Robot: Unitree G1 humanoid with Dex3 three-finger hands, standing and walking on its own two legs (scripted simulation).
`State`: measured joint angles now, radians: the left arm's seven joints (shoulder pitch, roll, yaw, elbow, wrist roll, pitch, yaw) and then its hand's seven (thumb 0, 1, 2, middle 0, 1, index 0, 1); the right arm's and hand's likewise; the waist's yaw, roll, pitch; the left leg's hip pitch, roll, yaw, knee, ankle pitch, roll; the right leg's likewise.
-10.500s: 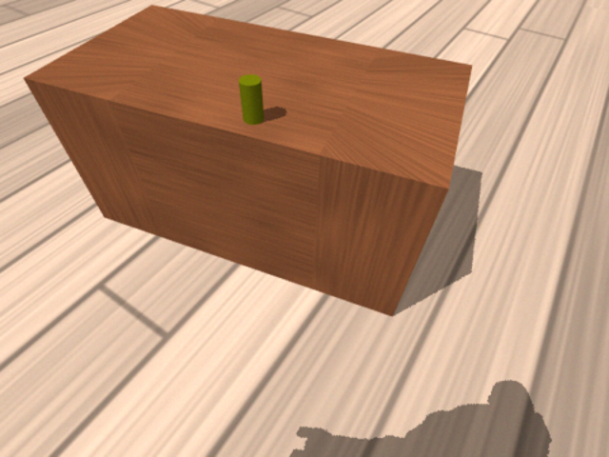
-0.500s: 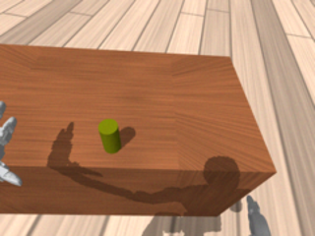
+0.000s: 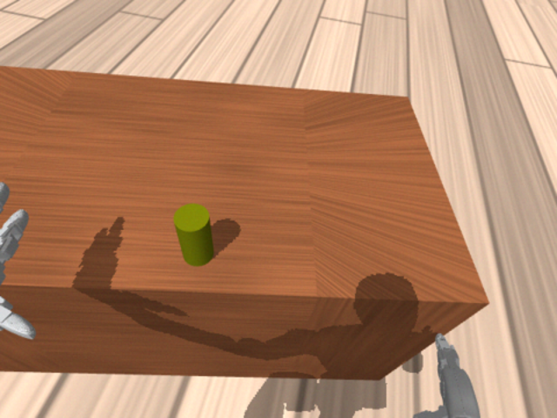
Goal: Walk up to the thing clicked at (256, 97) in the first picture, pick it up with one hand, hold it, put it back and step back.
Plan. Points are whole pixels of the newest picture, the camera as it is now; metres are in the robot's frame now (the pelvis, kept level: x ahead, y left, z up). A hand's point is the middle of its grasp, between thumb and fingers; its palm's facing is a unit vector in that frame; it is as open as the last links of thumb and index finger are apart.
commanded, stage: go down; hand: left
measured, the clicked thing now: (195, 236) +0.42 +0.14 -0.05
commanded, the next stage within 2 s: approach in 0.34 s
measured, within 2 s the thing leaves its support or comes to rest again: neither
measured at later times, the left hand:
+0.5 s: hand (15, 268) +0.30 +0.33 +0.06, palm faces +0.03 -1.00 +0.01, open 17.4 cm
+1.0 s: hand (147, 278) +0.34 +0.20 -0.05, palm faces -0.08 -0.99 +0.11, open 17.2 cm
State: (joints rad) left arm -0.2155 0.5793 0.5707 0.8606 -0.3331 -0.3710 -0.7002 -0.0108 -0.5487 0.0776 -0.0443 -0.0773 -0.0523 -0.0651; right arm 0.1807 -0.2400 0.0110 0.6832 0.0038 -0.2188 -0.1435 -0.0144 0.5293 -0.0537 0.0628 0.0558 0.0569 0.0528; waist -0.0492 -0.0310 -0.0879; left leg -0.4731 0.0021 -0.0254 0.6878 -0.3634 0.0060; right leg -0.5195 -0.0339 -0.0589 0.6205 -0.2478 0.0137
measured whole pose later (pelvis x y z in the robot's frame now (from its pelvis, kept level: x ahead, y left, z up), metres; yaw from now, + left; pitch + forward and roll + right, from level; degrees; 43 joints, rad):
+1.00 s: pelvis -0.02 +0.00 -0.04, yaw -1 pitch +16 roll -1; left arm -0.31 0.35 0.38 0.82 -0.27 -0.51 -0.48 -0.01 -0.46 0.07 -0.03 -0.06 -0.04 -0.04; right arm 0.31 -0.26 -0.02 0.33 -0.03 -0.22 -0.03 -0.01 0.57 -0.04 0.06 0.06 0.06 0.05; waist -0.11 -0.07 -0.08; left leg -0.79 0.01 -0.03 1.00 -0.48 0.00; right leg -0.84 -0.03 -0.05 0.93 -0.36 0.01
